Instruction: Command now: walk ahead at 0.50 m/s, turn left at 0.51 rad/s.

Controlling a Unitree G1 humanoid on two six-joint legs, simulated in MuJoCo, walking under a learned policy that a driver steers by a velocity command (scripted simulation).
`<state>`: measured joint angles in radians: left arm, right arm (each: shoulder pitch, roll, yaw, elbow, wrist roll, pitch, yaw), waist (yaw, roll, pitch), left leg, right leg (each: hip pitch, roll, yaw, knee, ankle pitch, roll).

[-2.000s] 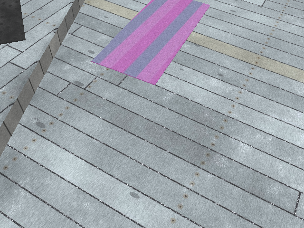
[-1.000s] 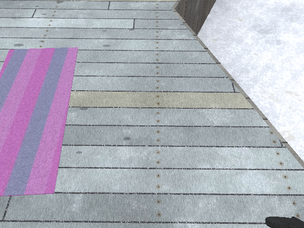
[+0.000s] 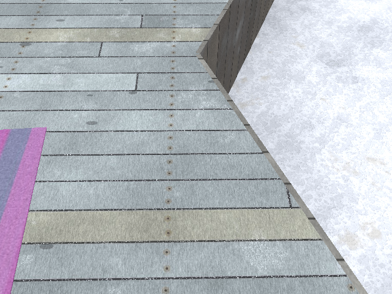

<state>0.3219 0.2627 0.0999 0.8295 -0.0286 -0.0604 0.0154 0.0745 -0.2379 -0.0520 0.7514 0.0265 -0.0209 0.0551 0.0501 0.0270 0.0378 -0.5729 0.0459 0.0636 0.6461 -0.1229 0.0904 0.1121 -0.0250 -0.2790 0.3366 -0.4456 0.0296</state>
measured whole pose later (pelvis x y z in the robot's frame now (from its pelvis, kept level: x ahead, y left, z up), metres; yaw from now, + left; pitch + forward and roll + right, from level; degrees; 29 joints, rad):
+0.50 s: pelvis +0.29 +0.02 +0.01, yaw +18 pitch +3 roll +0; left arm 0.01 0.26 0.06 0.67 -0.01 -0.12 -0.03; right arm 0.38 -0.28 -0.08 0.75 0.03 -0.03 -0.02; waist -0.09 -0.03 0.01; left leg -0.06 -0.10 -0.22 0.46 -0.43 0.06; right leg -0.51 0.01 0.07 0.47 0.00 0.01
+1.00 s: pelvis +0.52 +0.12 +0.01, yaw +36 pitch +2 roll -2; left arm 0.33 0.30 0.09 0.84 -0.02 -0.06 0.00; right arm 0.08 -0.26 -0.06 0.60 0.02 -0.01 0.05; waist 0.09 0.03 0.03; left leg -0.62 0.07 0.02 0.68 -0.11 0.04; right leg 0.08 -0.04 -0.24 0.28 -0.37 0.05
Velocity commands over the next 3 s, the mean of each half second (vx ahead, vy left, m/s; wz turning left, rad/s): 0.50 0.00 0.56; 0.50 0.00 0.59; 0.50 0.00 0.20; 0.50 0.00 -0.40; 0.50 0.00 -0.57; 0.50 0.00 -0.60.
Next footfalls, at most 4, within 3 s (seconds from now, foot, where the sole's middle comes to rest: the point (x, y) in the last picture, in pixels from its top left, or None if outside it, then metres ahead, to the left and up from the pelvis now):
0.02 left None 0.18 0.09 -0.76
0.52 right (227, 280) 0.50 -0.05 -0.76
1.06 left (119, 243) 0.61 0.33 -0.76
1.58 right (129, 158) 0.98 0.35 -0.76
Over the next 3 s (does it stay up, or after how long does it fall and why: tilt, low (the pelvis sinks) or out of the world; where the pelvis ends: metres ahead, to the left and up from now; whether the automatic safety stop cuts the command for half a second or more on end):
stays up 1.48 0.56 0.02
